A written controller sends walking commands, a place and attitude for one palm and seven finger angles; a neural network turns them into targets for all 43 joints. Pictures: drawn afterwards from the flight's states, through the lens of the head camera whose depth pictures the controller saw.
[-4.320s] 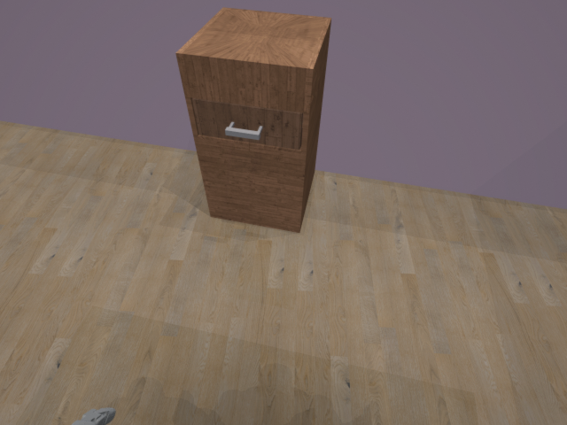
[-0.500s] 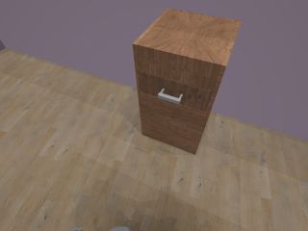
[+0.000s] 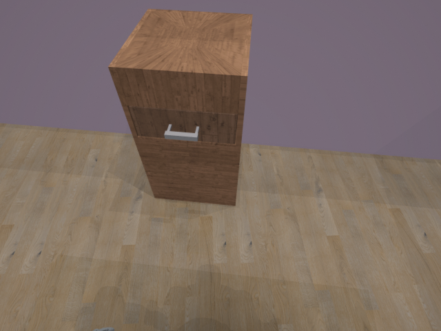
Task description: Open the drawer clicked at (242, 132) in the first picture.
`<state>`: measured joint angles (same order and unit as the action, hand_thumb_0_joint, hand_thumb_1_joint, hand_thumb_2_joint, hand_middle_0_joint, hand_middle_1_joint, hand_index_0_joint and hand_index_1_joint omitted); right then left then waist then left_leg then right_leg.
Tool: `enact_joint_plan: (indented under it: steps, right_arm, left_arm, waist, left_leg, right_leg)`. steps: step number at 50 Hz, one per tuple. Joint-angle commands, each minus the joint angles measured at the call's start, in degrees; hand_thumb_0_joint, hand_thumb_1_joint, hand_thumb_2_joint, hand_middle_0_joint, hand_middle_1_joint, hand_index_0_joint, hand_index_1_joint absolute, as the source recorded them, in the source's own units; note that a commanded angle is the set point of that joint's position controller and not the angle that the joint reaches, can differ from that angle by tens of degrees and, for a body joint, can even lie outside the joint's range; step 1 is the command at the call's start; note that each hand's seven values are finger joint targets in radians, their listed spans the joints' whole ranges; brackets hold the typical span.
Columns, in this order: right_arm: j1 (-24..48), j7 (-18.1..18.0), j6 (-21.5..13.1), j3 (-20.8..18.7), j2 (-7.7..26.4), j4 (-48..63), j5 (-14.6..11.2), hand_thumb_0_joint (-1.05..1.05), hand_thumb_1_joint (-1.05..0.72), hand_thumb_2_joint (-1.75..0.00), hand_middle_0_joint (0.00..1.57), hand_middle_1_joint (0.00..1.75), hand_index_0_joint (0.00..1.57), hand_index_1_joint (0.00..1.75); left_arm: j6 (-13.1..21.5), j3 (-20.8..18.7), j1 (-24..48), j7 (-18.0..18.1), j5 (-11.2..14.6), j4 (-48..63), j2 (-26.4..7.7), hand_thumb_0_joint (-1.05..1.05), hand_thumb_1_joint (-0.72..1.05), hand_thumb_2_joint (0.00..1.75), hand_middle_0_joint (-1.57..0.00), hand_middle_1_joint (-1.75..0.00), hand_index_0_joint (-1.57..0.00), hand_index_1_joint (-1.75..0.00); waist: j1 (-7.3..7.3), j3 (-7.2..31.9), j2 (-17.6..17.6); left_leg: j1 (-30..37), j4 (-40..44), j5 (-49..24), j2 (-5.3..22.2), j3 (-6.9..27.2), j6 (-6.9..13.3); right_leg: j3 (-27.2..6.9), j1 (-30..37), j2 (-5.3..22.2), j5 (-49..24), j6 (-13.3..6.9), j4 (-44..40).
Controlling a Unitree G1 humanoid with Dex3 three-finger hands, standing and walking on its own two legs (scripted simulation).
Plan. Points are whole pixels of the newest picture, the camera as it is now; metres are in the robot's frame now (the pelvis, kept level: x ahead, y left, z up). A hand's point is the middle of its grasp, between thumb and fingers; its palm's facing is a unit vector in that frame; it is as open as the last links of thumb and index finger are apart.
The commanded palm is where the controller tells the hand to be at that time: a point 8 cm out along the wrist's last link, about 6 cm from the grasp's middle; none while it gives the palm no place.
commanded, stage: take the last steps up to it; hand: left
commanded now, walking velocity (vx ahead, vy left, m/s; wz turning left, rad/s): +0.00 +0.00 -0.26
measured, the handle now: (182, 132) +0.78 +0.18 -0.22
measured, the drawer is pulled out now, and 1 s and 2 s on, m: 0.00 0.00 0.00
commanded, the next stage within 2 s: come to a stop and stand still in 0.94 s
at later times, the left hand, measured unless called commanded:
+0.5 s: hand out of the picture +0.03 +0.20 -0.18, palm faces +0.03 -0.99 -0.16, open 7.4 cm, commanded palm none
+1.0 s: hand (176, 251) +0.32 +0.13 -0.17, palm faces -0.11 -0.98 -0.19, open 7.4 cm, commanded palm none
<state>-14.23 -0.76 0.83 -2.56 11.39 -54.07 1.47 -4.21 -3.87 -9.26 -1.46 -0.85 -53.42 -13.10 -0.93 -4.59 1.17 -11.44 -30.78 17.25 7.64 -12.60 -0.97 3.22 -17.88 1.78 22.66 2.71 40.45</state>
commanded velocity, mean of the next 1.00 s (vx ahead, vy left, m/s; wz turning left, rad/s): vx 0.24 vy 0.03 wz -0.05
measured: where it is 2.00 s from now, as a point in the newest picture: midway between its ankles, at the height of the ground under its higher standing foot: outside the picture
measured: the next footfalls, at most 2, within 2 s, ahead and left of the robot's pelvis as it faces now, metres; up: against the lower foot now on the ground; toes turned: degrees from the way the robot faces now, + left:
right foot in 0.04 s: +0.04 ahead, -0.12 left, +0.00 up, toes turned -5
left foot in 0.46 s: +0.09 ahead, +0.11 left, +0.00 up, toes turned +4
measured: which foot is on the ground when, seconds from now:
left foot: down 0.00-0.04, up 0.06-0.44, down 0.46-0.98, up 1.00-1.00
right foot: up 0.00-0.02, down 0.04-0.48, up 0.50-0.94, down 0.96-1.00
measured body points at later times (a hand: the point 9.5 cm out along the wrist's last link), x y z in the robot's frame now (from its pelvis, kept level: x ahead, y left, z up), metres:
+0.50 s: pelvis +0.04 +0.01 +0.00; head +0.03 +0.03 +0.45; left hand +0.03 +0.25 -0.17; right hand +0.06 -0.24 -0.14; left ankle +0.05 +0.10 -0.74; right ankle +0.00 -0.12 -0.73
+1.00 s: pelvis +0.19 -0.03 -0.02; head +0.22 -0.05 +0.43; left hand +0.32 +0.18 -0.16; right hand +0.05 -0.20 -0.17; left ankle +0.06 +0.10 -0.71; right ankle +0.26 -0.12 -0.74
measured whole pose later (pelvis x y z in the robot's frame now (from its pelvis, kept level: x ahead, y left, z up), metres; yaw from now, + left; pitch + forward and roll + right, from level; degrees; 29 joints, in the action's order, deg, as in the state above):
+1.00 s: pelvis +0.19 -0.03 -0.02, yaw -6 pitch -1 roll +0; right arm -27.9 -0.8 -2.3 -1.4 5.6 -67.6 0.5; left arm 3.5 -2.7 -7.0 -0.6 -1.3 -58.4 -7.9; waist -2.7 -4.5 1.8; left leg -5.0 -43.5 28.7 3.7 -7.1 0.5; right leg 8.9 -22.9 2.0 11.5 -4.3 36.5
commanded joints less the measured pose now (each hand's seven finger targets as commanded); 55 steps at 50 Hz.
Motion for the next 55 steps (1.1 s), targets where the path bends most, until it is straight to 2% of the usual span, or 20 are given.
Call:
enact_joint_plan:
  steps: [1,2,3,8,16,21,22,23,24,25,28,31,42,44,46,47,48,49,51,55]
  right_arm:
    - [-2.30,-0.18,-0.22,-2.52,7.94,2.77,-1.03,0.00,-0.90,-0.90,0.20,0.30,0.20,0.30]
    - [1.61,-0.11,0.11,-1.26,4.15,5.32,-0.96,0.00,-0.90,-0.90,0.20,0.30,0.20,0.30]
    - [2.86,-0.77,0.92,-1.40,5.67,5.29,-1.00,0.00,-0.90,-0.90,0.20,0.30,0.20,0.30]
    - [-0.59,0.37,0.77,-1.60,5.65,0.24,0.27,0.00,-0.90,-0.90,0.20,0.30,0.20,0.30]
    - [1.77,1.57,-1.31,-1.19,3.20,0.01,0.10,0.00,-0.90,-0.90,0.20,0.30,0.20,0.30]
    - [-7.47,1.11,-2.66,-0.77,2.57,-3.42,-0.17,0.00,-0.90,-0.90,0.20,0.30,0.20,0.30]
    - [-11.71,0.53,-3.14,-0.95,4.35,-5.02,-0.22,0.00,-0.90,-0.90,0.20,0.30,0.20,0.30]
    - [-15.67,0.09,-3.46,-1.94,8.64,-5.91,0.35,0.00,-0.90,-0.90,0.20,0.30,0.20,0.30]
    - [-18.32,-0.21,-3.00,-2.61,11.98,-5.46,0.24,0.00,-0.90,-0.90,0.20,0.30,0.20,0.30]
    - [-15.50,-0.35,-2.71,-2.35,11.39,-4.60,0.31,0.00,-0.90,-0.90,0.20,0.30,0.20,0.30]
    - [-9.02,-0.70,-4.03,-0.34,5.00,-3.59,-0.12,0.00,-0.90,-0.90,0.20,0.30,0.20,0.30]
    - [-10.62,-0.94,-5.21,-0.13,3.91,-5.00,-0.57,0.00,-0.90,-0.90,0.20,0.30,0.20,0.30]
    - [-18.22,-1.06,-4.85,-0.25,2.17,-11.17,0.07,0.00,-0.90,-0.90,0.20,0.30,0.20,0.30]
    - [-17.83,-1.02,-4.60,-0.27,2.30,-11.44,0.01,0.00,-0.90,-0.90,0.20,0.30,0.20,0.30]
    - [-15.64,-0.95,-4.64,-0.27,2.58,-11.27,-0.60,0.00,-0.90,-0.90,0.20,0.30,0.20,0.30]
    - [-15.68,-0.55,-4.89,-0.17,1.25,-10.74,-1.12,0.00,-0.90,-0.90,0.20,0.30,0.20,0.30]
    - [-17.80,-0.30,-5.26,0.28,-1.57,-9.08,-1.57,0.00,-0.90,-0.90,0.20,0.30,0.20,0.30]
    - [-15.44,-0.55,-4.33,-0.07,0.45,-7.90,-1.55,0.00,-0.90,-0.90,0.20,0.30,0.20,0.30]
    - [-10.76,-0.22,-3.69,-0.47,-0.76,-8.20,-0.98,0.00,-0.90,-0.90,0.20,0.30,0.20,0.30]
    - [-14.01,-0.58,-0.77,0.67,-4.57,-9.89,-0.79,0.00,-0.90,-0.90,0.20,0.30,0.20,0.30]
  left_arm:
    - [3.62,-1.94,-7.16,1.16,-0.81,2.31,-9.63,0.00,0.90,0.90,-0.20,-0.30,-0.20,-0.30]
    - [3.89,-2.70,-8.91,1.90,-0.54,1.46,-14.32,0.00,0.90,0.90,-0.20,-0.30,-0.20,-0.30]
    - [3.52,-2.27,-9.72,2.28,-0.01,1.40,-13.24,0.00,0.90,0.90,-0.20,-0.30,-0.20,-0.30]
    - [4.30,-1.16,-2.10,2.54,-0.19,1.95,-6.76,0.00,0.90,0.90,-0.20,-0.30,-0.20,-0.30]
    - [6.15,-1.29,-8.93,2.14,-0.78,-2.53,-7.41,0.00,0.90,0.90,-0.20,-0.30,-0.20,-0.30]
    - [5.77,-1.22,-6.33,1.80,-0.31,-3.71,-6.67,0.00,0.90,0.90,-0.20,-0.30,-0.20,-0.30]
    - [5.58,-0.80,-6.10,1.48,-0.12,-3.53,-4.61,0.00,0.90,0.90,-0.20,-0.30,-0.20,-0.30]
    - [5.41,-0.13,-5.98,1.01,0.24,-2.46,-1.11,0.00,0.90,0.90,-0.20,-0.30,-0.20,-0.30]
    - [5.62,0.15,-3.45,0.96,-0.04,-0.86,-0.52,0.00,0.90,0.90,-0.20,-0.30,-0.20,-0.30]
    - [5.51,-0.32,-2.11,0.87,-0.52,-0.50,-1.34,0.00,0.90,0.90,-0.20,-0.30,-0.20,-0.30]
    - [5.28,-0.40,-4.80,0.07,-1.17,-3.67,-0.55,0.00,0.90,0.90,-0.20,-0.30,-0.20,-0.30]
    - [5.24,-0.07,-7.24,0.11,-0.93,-5.16,0.78,0.00,0.90,0.90,-0.20,-0.30,-0.20,-0.30]
    - [5.84,0.80,3.92,0.57,-0.52,-1.79,3.19,0.00,0.90,0.90,-0.20,-0.30,-0.20,-0.30]
    - [6.27,0.62,2.00,0.60,-0.54,-2.14,2.67,0.00,0.90,0.90,-0.20,-0.30,-0.20,-0.30]
    - [7.00,-0.11,-8.55,0.82,-0.81,-5.57,0.74,0.00,0.90,0.90,-0.20,-0.30,-0.20,-0.30]
    - [7.82,-1.04,-15.44,1.27,-1.09,-7.49,-2.75,0.00,0.90,0.90,-0.20,-0.30,-0.20,-0.30]
    - [8.35,-2.56,-21.76,1.94,-0.99,-8.65,-8.57,0.00,0.90,0.90,-0.20,-0.30,-0.20,-0.30]
    - [7.94,-2.33,-22.32,2.20,0.29,-8.66,-9.67,0.00,0.90,0.90,-0.20,-0.30,-0.20,-0.30]
    - [7.67,-1.46,-11.24,2.62,0.37,-6.23,-5.40,0.00,0.90,0.90,-0.20,-0.30,-0.20,-0.30]
    - [7.44,1.16,-1.95,3.46,-0.19,-4.20,1.08,0.00,0.90,0.90,-0.20,-0.30,-0.20,-0.30]
  waist:
    - [2.92,9.57,-6.16]
    - [4.21,7.82,-18.57]
    - [4.87,8.74,-13.96]
    - [1.08,3.50,-9.93]
    - [3.55,0.90,-8.02]
    - [-0.99,0.25,-5.58]
    - [-2.68,1.31,1.25]
    - [-4.02,0.78,14.89]
    - [-4.74,-1.42,18.50]
    - [-3.83,-4.05,13.55]
    - [-0.20,-5.85,2.99]
    - [0.89,-1.56,1.88]
    - [-2.31,-3.80,6.12]
    - [-1.15,-2.49,5.08]
    - [4.10,2.04,2.60]
    - [6.91,7.04,-2.72]
    - [7.73,13.96,-15.81]
    - [7.15,13.28,-12.37]
    - [4.84,4.14,-6.99]
    - [-2.02,1.57,-4.08]
  left_leg:
    - [-9.11,-12.15,-6.52,4.75,1.91,-0.28]
    - [-19.67,-22.57,18.16,-1.61,3.56,-2.44]
    - [-18.46,-27.65,18.08,-1.02,10.46,-1.64]
    - [-19.17,-31.01,4.35,-0.82,10.45,-2.56]
    - [-15.23,-13.12,5.85,-2.21,8.01,-1.69]
    - [4.53,3.75,-0.24,-4.78,5.00,-0.41]
    - [11.16,7.82,3.22,-2.81,8.69,0.35]
    - [14.19,16.47,15.67,8.35,24.78,4.16]
    - [10.25,24.72,26.18,16.83,36.49,8.34]
    - [5.14,27.15,29.49,18.11,37.63,10.46]
    - [0.44,26.10,13.90,11.28,24.95,8.17]
    - [5.77,23.85,-2.51,7.93,16.77,8.05]
    - [10.77,16.57,-27.86,8.27,10.15,10.23]
    - [8.86,12.95,-30.38,7.67,9.62,9.71]
    - [4.59,1.51,-32.69,4.72,6.61,7.20]
    - [-4.10,-10.09,-25.18,2.13,5.17,5.16]
    - [-17.18,-27.84,5.63,-5.93,2.36,2.21]
    - [-18.88,-39.49,17.31,-6.33,8.76,2.81]
    - [-20.37,-42.72,8.55,-1.68,12.34,2.85]
    - [-8.79,-28.79,2.37,-0.57,12.13,-0.06]
  right_leg:
    - [-10.48,18.80,10.13,-24.62,-4.39,-21.76]
    - [-23.78,18.20,20.86,-41.10,-10.39,-22.03]
    - [-20.76,14.63,21.02,-38.70,-14.24,-21.47]
    - [-13.97,8.29,12.31,-10.10,-11.39,-26.89]
    - [-18.12,9.28,14.02,3.15,-13.91,-30.74]
    - [-12.54,-2.95,9.23,9.12,-10.30,-24.90]
    - [-9.90,-8.27,5.62,8.74,-8.50,-17.63]
    - [-2.84,-16.60,-0.79,7.69,-5.64,-2.66]
    - [1.17,-20.39,-2.69,8.77,-4.60,9.84]
    - [-2.23,-21.45,0.30,6.97,-5.09,16.79]
    - [-3.34,-19.57,3.17,-4.47,-4.26,23.95]
    - [-2.09,-18.82,3.58,-9.80,-2.68,23.06]
    - [3.83,-13.87,2.74,-8.73,-3.00,-0.77]
    - [4.95,-7.27,0.87,-8.78,-4.15,-4.53]
    - [5.92,8.14,-0.91,-15.06,-4.95,-10.88]
    - [-1.46,21.18,5.04,-17.44,-7.45,-11.78]
    - [-23.32,32.93,21.30,-25.99,-13.98,-16.67]
    - [-28.31,28.01,25.55,-26.94,-17.26,-22.85]
    - [-21.52,12.90,21.90,-12.47,-15.42,-27.29]
    - [-3.17,-3.70,15.59,-32.44,-11.40,-27.59]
